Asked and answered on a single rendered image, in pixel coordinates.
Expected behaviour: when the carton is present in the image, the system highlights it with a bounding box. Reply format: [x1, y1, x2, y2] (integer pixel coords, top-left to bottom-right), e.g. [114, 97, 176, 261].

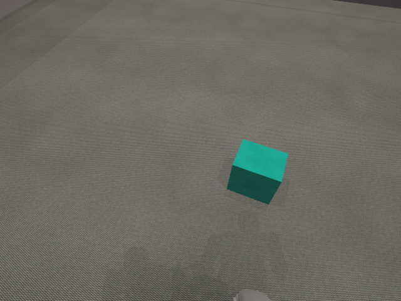
[227, 139, 288, 204]

